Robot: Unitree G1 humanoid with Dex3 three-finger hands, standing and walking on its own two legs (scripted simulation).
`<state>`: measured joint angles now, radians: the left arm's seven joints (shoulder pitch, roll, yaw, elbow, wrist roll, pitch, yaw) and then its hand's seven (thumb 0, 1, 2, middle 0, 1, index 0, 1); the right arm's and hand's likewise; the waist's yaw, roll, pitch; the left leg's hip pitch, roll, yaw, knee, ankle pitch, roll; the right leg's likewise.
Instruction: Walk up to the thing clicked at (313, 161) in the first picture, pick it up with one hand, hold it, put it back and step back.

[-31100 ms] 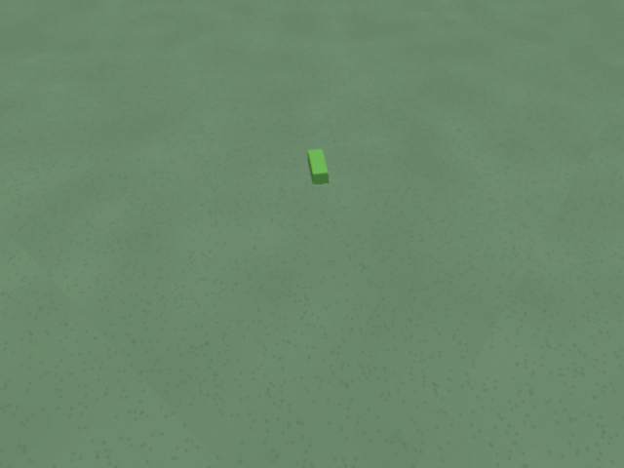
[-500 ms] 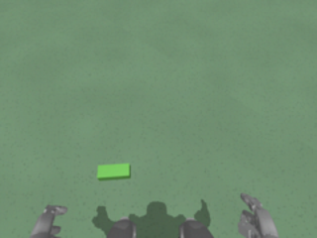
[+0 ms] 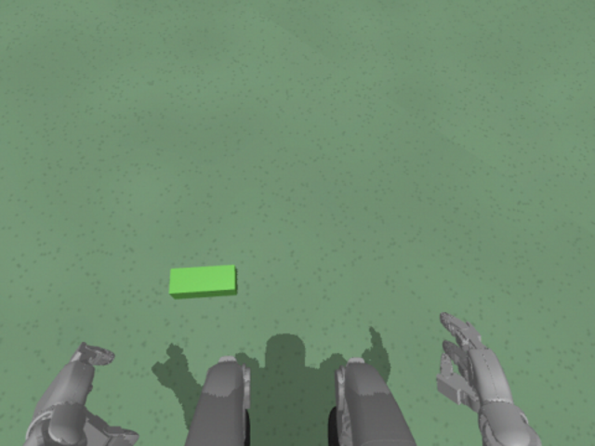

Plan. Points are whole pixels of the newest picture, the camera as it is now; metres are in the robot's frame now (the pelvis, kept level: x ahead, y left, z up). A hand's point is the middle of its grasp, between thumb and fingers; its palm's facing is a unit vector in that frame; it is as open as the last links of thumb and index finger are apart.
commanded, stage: rise first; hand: left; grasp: from above
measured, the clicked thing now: (204, 282) +0.49 +0.24 -0.60
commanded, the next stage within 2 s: none
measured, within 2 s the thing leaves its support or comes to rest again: neither
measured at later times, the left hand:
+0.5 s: hand (145, 328) +0.32 +0.30 -0.34, palm faces -0.48 -0.23 -0.85, open 14.2 cm
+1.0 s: hand (161, 302) +0.39 +0.30 -0.42, palm faces -0.46 -0.02 -0.89, open 14.2 cm
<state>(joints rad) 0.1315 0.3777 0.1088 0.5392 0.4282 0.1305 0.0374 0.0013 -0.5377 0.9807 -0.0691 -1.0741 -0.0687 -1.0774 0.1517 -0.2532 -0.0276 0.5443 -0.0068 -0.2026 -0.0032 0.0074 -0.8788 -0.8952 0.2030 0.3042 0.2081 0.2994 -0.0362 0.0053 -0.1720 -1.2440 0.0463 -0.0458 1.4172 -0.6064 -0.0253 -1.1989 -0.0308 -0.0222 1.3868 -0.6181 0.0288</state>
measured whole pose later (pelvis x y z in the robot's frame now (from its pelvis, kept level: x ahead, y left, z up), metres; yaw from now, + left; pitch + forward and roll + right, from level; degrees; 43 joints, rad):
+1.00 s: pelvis -0.07 +0.01 -0.27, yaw -6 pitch +33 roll -7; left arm -0.85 0.77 0.14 1.33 1.26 -0.28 0.31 0.00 -0.55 1.03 -0.08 -0.99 -0.07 -1.01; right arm 0.15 -0.27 0.00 0.76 -0.12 -0.02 0.12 0.00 -0.91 -0.91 0.20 0.30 0.21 0.30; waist -0.17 -0.01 -0.08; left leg -2.24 0.03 -0.14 2.32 -0.67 -0.02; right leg -2.16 0.01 -0.03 2.26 -0.68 0.05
